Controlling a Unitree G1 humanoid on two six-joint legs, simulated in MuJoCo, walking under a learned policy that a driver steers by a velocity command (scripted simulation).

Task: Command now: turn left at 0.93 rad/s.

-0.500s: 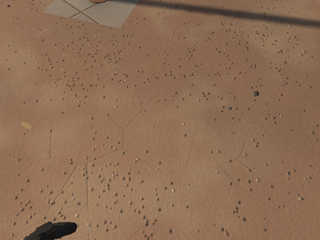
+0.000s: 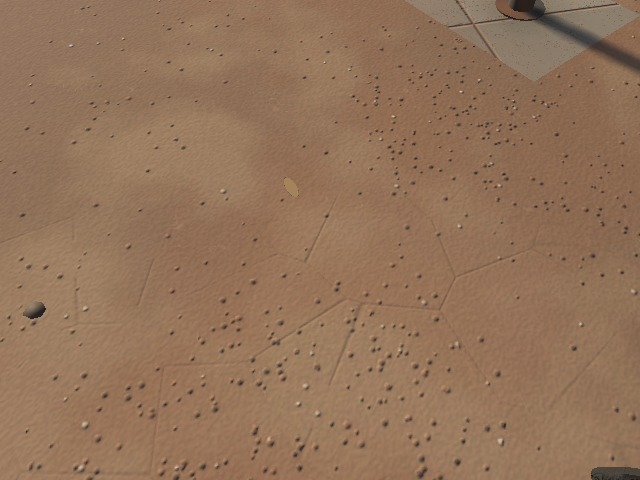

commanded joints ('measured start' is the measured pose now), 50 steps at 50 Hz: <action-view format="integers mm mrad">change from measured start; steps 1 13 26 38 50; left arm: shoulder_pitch -23 -42 -7 61 217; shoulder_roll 28 58 89 -9 39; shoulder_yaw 2 0 -6 -42 -4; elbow -132 -65 -82 -40 20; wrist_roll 54 25 44 40 -13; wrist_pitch -30 -18 -41 -33 -108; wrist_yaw -7 14 3 -12 -41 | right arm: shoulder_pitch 178 2 -1 93 110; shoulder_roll -357 -168 -135 -94 -90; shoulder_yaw -107 -41 -24 -7 2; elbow -45 -49 -3 107 92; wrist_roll -29 -20 -23 -41 -5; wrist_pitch -20 -42 -51 -45 -135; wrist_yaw -32 -66 -63 -48 -30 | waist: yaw -47 -32 -23 21 83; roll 400 149 -150 139 100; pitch -236 -197 -130 -188 -60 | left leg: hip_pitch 527 139 -115 194 -115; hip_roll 324 114 -90 45 93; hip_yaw -612 -403 -219 -202 -246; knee -167 -188 374 -184 -231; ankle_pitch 787 353 -300 -12 -190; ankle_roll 327 200 -74 48 136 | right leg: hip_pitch -510 -274 99 39 284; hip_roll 117 173 -152 153 218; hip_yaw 88 311 638 242 110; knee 531 240 -290 -130 -57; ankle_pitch -332 82 462 47 114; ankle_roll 56 40 -317 -58 -103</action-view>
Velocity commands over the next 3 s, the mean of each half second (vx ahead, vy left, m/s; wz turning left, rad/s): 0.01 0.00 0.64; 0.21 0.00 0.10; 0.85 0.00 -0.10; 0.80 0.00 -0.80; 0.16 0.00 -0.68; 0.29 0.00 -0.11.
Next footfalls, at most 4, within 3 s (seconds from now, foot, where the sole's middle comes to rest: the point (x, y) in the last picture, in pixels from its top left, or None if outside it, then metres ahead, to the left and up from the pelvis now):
0.42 right None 0.13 -0.09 -0.76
0.72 left None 0.00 0.14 -0.76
1.02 right None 0.17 -0.09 -0.76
1.48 left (191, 420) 0.55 0.30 -0.76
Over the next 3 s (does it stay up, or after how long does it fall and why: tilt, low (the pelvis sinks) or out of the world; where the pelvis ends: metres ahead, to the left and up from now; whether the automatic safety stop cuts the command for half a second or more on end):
stays up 1.07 0.11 0.02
